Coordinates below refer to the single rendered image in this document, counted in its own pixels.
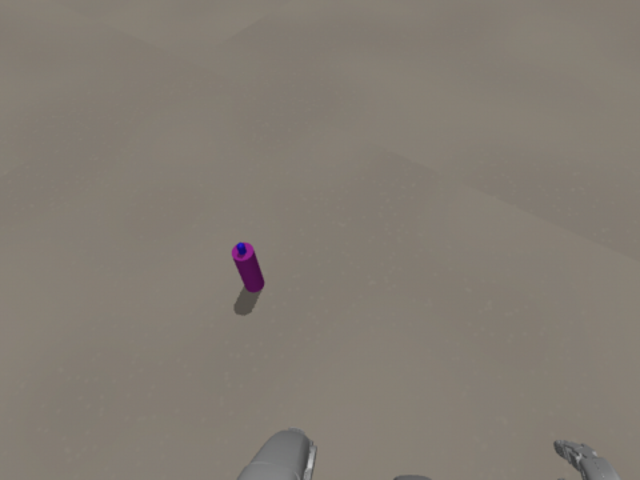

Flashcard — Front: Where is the right robot hand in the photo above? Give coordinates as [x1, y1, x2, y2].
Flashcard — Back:
[554, 440, 622, 480]

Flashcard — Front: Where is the bottle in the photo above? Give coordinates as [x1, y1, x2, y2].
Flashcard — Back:
[232, 243, 264, 292]

